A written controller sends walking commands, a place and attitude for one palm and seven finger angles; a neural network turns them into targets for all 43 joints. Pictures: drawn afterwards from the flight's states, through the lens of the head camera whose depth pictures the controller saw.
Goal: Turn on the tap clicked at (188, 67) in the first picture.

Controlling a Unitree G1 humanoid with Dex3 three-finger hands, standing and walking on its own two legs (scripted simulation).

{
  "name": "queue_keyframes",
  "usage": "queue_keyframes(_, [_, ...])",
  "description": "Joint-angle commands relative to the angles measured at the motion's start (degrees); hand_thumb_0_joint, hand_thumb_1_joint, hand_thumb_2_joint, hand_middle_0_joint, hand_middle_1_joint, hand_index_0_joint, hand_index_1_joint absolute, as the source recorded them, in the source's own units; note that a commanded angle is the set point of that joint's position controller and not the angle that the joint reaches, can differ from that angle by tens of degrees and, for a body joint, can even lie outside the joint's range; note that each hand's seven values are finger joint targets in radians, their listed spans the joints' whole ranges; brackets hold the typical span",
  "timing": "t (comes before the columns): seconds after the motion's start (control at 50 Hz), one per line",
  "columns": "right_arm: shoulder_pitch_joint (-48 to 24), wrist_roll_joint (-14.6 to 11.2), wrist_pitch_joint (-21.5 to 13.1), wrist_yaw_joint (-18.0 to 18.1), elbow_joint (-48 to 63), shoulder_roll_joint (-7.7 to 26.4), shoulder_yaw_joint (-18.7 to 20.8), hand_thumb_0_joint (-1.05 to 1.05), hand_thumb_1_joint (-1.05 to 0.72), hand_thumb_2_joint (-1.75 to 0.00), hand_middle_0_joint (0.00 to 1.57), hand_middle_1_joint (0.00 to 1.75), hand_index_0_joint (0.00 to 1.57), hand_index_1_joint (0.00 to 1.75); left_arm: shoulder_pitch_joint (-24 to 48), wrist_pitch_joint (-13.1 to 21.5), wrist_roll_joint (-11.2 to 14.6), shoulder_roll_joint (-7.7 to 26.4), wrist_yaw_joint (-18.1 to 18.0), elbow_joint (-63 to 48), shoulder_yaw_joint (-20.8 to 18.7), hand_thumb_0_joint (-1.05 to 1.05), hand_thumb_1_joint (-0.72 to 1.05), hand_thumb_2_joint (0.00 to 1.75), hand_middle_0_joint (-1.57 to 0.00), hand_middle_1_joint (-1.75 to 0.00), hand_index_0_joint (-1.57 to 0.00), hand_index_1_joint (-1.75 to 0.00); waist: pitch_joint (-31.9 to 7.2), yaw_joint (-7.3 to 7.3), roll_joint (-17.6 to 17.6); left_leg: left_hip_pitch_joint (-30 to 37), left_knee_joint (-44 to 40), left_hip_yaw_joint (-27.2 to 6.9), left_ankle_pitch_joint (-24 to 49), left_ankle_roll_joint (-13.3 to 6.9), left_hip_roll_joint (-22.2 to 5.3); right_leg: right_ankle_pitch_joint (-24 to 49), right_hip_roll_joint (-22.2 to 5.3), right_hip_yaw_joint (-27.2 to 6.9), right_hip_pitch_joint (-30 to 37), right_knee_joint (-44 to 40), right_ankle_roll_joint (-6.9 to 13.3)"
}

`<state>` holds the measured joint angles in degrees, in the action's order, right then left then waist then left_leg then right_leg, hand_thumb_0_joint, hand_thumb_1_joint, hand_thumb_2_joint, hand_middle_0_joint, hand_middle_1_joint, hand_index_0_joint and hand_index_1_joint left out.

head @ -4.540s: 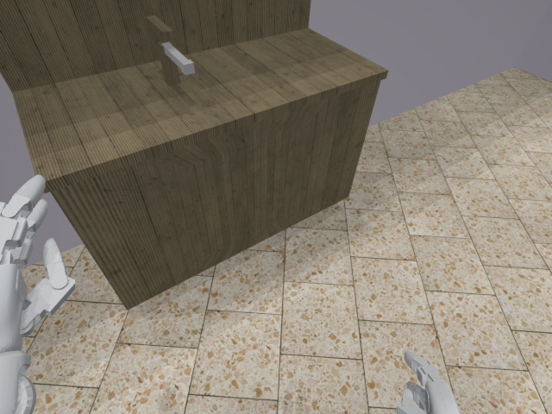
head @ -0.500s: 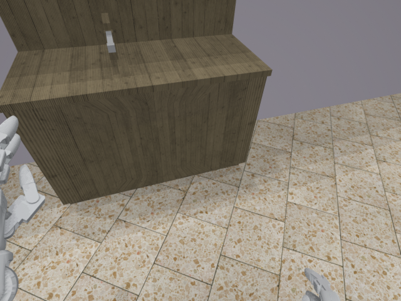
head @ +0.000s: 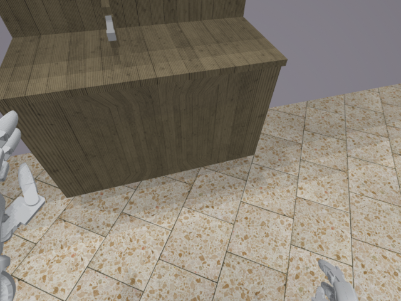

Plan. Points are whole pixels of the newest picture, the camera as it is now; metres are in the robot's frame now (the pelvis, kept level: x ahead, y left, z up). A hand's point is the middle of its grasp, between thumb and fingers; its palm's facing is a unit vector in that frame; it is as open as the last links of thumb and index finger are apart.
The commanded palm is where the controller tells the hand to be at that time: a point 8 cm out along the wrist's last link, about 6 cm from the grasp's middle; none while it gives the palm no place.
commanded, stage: take the last steps up to it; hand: left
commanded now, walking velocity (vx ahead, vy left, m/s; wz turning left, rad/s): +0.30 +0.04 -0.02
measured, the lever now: (111, 35) +0.91 +0.39 +0.08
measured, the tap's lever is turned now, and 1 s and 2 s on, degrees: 0 0 0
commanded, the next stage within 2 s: none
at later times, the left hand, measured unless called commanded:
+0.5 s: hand (78, 145) +0.31 +0.23 +0.18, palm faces +0.42 -0.80 -0.43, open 7.4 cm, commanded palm +0.25 +0.27 +0.18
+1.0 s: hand (103, 102) +0.42 +0.22 +0.18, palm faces +0.41 -0.78 -0.47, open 7.4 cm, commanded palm +0.36 +0.27 +0.18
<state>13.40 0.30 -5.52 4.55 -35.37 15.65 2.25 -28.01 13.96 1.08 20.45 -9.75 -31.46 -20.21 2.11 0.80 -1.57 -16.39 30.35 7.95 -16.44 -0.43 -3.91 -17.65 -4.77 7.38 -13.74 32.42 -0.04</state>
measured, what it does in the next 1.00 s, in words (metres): walks ahead: right foot, then left foot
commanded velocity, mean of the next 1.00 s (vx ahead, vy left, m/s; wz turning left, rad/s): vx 0.30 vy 0.04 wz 0.02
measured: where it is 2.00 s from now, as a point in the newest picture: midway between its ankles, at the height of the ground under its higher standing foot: (204, 264)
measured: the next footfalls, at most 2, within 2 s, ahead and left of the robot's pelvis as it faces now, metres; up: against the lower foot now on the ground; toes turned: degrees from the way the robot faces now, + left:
right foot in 0.32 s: +0.14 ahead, -0.11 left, +0.00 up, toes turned -10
left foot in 0.64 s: +0.24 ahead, +0.14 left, +0.00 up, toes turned +10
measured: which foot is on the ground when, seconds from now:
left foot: down 0.00-0.32, up 0.34-0.62, down 0.64-0.96, up 0.98-1.00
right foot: down 0.00-0.02, up 0.04-0.30, down 0.32-0.66, up 0.68-0.94, down 0.96-1.00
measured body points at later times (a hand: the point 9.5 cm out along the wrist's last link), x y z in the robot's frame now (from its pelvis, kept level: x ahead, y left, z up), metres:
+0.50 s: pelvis +0.10 -0.01 +0.00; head +0.13 -0.02 +0.45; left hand +0.28 +0.27 +0.20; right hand +0.25 -0.24 -0.11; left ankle +0.10 +0.13 -0.67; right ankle +0.10 -0.10 -0.73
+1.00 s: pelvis +0.21 -0.01 -0.01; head +0.23 -0.03 +0.44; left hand +0.39 +0.26 +0.20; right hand +0.37 -0.21 -0.12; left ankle +0.19 +0.13 -0.72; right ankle +0.23 -0.11 -0.74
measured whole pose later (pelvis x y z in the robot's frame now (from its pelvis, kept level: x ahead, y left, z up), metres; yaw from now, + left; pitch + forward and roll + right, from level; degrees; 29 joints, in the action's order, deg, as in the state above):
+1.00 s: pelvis +0.21 -0.01 -0.01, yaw +0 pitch +0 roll +0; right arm 12.0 -0.4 -5.1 3.3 -35.7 8.2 -2.0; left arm -27.0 12.8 1.3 21.8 -9.0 -29.8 -20.8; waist 3.4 0.8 2.8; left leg -19.3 44.9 6.3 -23.9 0.8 -6.7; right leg -16.2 -3.1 9.8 -18.4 36.3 1.6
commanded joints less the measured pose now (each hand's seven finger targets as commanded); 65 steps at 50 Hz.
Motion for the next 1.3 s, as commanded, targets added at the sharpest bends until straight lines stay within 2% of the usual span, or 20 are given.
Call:
queue_keyframes(0.0, [-4.5,-0.9,-2.7,0.4,9.7,4.2,1.4,0.00,-0.90,-0.90,0.20,0.30,0.20,0.30,9.4,3.6,0.1,8.6,-1.4,-10.5,-5.7,0.00,0.90,0.90,-0.20,-0.30,-0.20,-0.30,-7.0,-1.57,17.8,17.2,-13.0,-25.1,12.0,-9.4,-16.5,-13.5,3.3,-0.5,-17.4,19.9,-0.9])
queue_keyframes(0.04, [-5.5,-0.3,-3.5,0.2,8.3,2.3,1.0,0.00,-0.90,-0.90,0.20,0.30,0.20,0.30,9.2,3.9,-0.5,11.5,-0.3,-9.0,-7.0,0.00,0.90,0.90,-0.20,-0.30,-0.20,-0.30,-4.4,-1.51,19.6,13.1,-15.3,-30.7,5.8,-14.0,-20.2,-15.3,0.1,-6.0,-23.4,30.7,-0.6])
queue_keyframes(0.14, [-4.9,-0.6,-4.8,-1.1,7.5,2.9,0.8,0.00,-0.90,-0.90,0.20,0.30,0.20,0.30,2.9,3.2,-0.2,9.2,0.0,-12.4,-5.9,0.00,0.90,0.90,-0.20,-0.30,-0.20,-0.30,-5.7,-0.85,15.4,7.4,-12.7,-11.9,14.6,-9.0,-12.9,-5.3,0.5,-0.6,-14.2,17.3,-1.3])
queue_keyframes(0.26, [-6.1,-0.6,-3.2,-0.1,7.5,1.9,-0.2,0.00,-0.90,-0.90,0.20,0.30,0.20,0.30,3.9,1.5,0.1,10.0,-0.3,-5.8,-7.3,0.00,0.90,0.90,-0.20,-0.30,-0.20,-0.30,-6.7,-0.58,9.5,-2.0,-2.1,-5.6,4.0,-4.7,-10.1,0.5,3.1,2.9,6.3,-4.3,-0.6])
queue_keyframes(0.28, [-5.9,-0.7,-2.6,0.0,7.3,1.3,-0.1,0.00,-0.90,-0.90,0.20,0.30,0.20,0.30,4.1,1.3,-0.2,10.8,-0.4,-4.3,-7.9,0.00,0.90,0.90,-0.20,-0.30,-0.20,-0.30,-7.9,-0.16,1.7,-7.6,9.2,-2.5,0.8,-3.4,-7.0,-0.1,-2.1,-5.5,11.6,-8.0,2.2])
queue_keyframes(0.3, [-5.5,-0.8,-2.2,-0.3,7.9,-0.2,-0.4,0.00,-0.90,-0.90,0.20,0.30,0.20,0.30,4.9,1.0,-0.3,12.4,-0.5,-4.2,-8.5,0.00,0.90,0.90,-0.20,-0.30,-0.20,-0.30,-8.5,-0.33,-13.4,-19.2,25.0,1.6,-8.7,-0.6,0.9,3.7,-14.2,-27.0,17.5,-13.6,8.2])
queue_keyframes(0.34, [-7.5,-0.7,-2.5,-1.3,7.0,1.8,0.5,0.00,-0.90,-0.90,0.20,0.30,0.20,0.30,9.2,1.5,1.0,12.5,0.0,-6.0,-8.6,0.00,0.90,0.90,-0.20,-0.30,-0.20,-0.30,-6.8,-0.20,-12.3,-25.0,41.0,-8.5,-13.0,1.1,0.1,-2.2,-20.9,-36.7,13.4,-18.4,12.5])
queue_keyframes(0.44, [-8.7,-0.4,-1.1,-1.0,6.6,0.5,-0.8,0.00,-0.90,-0.90,0.20,0.30,0.20,0.30,5.6,3.5,0.0,10.3,-0.2,-10.5,-7.3,0.00,0.90,0.90,-0.20,-0.30,-0.20,-0.30,-6.6,-0.88,-5.0,-15.8,24.2,-5.6,-5.9,1.6,-3.1,20.5,-14.7,-11.4,7.7,-13.2,8.9])
queue_keyframes(0.58, [-5.8,0.0,-1.5,0.2,9.1,1.1,0.5,0.00,-0.90,-0.90,0.20,0.30,0.20,0.30,4.9,2.5,0.3,10.1,-1.8,-11.5,-7.5,0.00,0.90,0.90,-0.20,-0.30,-0.20,-0.30,-7.4,-0.51,-3.7,4.6,-2.7,3.9,5.6,0.5,1.6,8.3,-8.6,-6.2,3.5,-5.9,5.0])
queue_keyframes(0.6, [-5.0,-0.3,-1.4,0.5,9.3,2.2,1.1,0.00,-0.90,-0.90,0.20,0.30,0.20,0.30,6.2,2.8,0.3,9.9,-1.7,-11.8,-7.1,0.00,0.90,0.90,-0.20,-0.30,-0.20,-0.30,-7.6,-1.13,1.1,9.3,-4.9,1.0,5.2,-0.5,-0.4,5.9,-7.3,-5.6,0.1,-0.1,3.8])
queue_keyframes(0.66, [-5.7,-0.2,-1.9,0.5,9.2,2.6,0.6,0.00,-0.90,-0.90,0.20,0.30,0.20,0.30,6.7,3.8,0.0,10.8,-1.2,-7.6,-7.4,0.00,0.90,0.90,-0.20,-0.30,-0.20,-0.30,-7.2,-1.99,20.8,14.0,-16.1,-32.0,3.9,-12.7,-21.6,-18.2,1.7,-4.3,-19.2,31.8,-0.1])
queue_keyframes(0.78, [-5.4,-0.6,-3.8,-0.9,8.5,2.4,0.8,0.00,-0.90,-0.90,0.20,0.30,0.20,0.30,2.0,3.4,0.5,8.5,-0.2,-14.4,-6.4,0.00,0.90,0.90,-0.20,-0.30,-0.20,-0.30,-7.8,-0.79,16.2,7.8,-12.6,-11.5,13.0,-9.5,-14.0,-6.9,-0.3,-1.4,-13.5,18.4,-1.3])
queue_keyframes(0.9, [-6.1,-0.8,-2.6,0.0,8.4,1.8,0.2,0.00,-0.90,-0.90,0.20,0.30,0.20,0.30,3.0,1.3,0.5,9.0,-0.8,-7.1,-7.3,0.00,0.90,0.90,-0.20,-0.30,-0.20,-0.30,-8.1,-0.58,8.9,-1.4,-2.2,-4.2,-1.5,-4.1,-10.0,-0.3,2.6,2.8,5.6,-4.3,-0.9])
queue_keyframes(0.94, [-5.4,-0.9,-1.7,-0.1,8.8,-0.6,-0.5,0.00,-0.90,-0.90,0.20,0.30,0.20,0.30,4.1,0.6,0.0,11.5,-1.0,-5.5,-8.1,0.00,0.90,0.90,-0.20,-0.30,-0.20,-0.30,-7.8,-0.55,-12.8,-18.4,22.8,2.1,-12.2,-0.1,0.8,1.5,-14.4,-26.1,14.5,-14.6,7.7])
queue_keyframes(0.96, [-8.2,-0.7,-2.4,-0.4,9.1,1.1,-0.3,0.00,-0.90,-0.90,0.20,0.30,0.20,0.30,7.4,0.4,1.1,12.6,-0.9,-5.9,-9.3,0.00,0.90,0.90,-0.20,-0.30,-0.20,-0.30,-6.0,0.82,-15.8,-23.3,32.8,-3.6,-15.7,0.9,1.1,0.3,-20.0,-35.3,12.3,-18.2,11.0])
queue_keyframes(1.04, [-8.7,-0.7,-1.1,-0.6,6.4,0.4,-1.1,0.00,-0.90,-0.90,0.20,0.30,0.20,0.30,7.5,2.2,0.5,10.6,-0.2,-8.8,-7.7,0.00,0.90,0.90,-0.20,-0.30,-0.20,-0.30,-5.4,-0.44,-4.5,-23.0,34.1,-7.0,-8.2,2.3,-2.6,20.6,-16.6,-17.9,11.8,-13.8,10.4])
queue_keyframes(1.1, [-8.0,-0.1,-0.7,-0.6,7.4,0.1,-1.1,0.00,-0.90,-0.90,0.20,0.30,0.20,0.30,4.4,2.8,0.0,9.7,-0.7,-8.7,-7.4,0.00,0.90,0.90,-0.20,-0.30,-0.20,-0.30,-6.8,-0.17,-7.1,-12.8,17.5,-1.4,-3.8,1.4,-1.4,25.3,-13.0,-8.2,8.8,-11.9,8.4])
queue_keyframes(1.2, [-6.1,0.1,-1.1,-0.2,9.6,0.8,0.3,0.00,-0.90,-0.90,0.20,0.30,0.20,0.30,3.8,2.4,0.4,10.0,-1.8,-13.1,-7.6,0.00,0.90,0.90,-0.20,-0.30,-0.20,-0.30,-8.9,-0.20,-4.1,1.8,-2.5,4.2,6.0,0.8,2.5,18.0,-9.5,-6.1,8.1,-5.6,5.7])
queue_keyframes(1.22, [-5.4,-0.1,-1.2,0.2,9.9,1.7,1.0,0.00,-0.90,-0.90,0.20,0.30,0.20,0.30,4.8,2.7,0.3,10.0,-1.8,-14.0,-7.5,0.00,0.90,0.90,-0.20,-0.30,-0.20,-0.30,-9.6,-0.87,0.2,7.7,-5.1,2.6,7.2,0.1,1.1,15.6,-8.1,-5.5,4.6,0.0,4.3])
queue_keyframes(1.28, [-5.5,0.0,-1.6,0.1,9.9,2.7,0.9,0.00,-0.90,-0.90,0.20,0.30,0.20,0.30,4.8,3.9,0.3,11.6,-1.6,-10.9,-8.5,0.00,0.90,0.90,-0.20,-0.30,-0.20,-0.30,-10.4,-1.77,20.4,17.8,-14.2,-32.5,14.1,-12.8,-21.3,-18.9,2.4,-4.3,-19.0,33.0,-0.1])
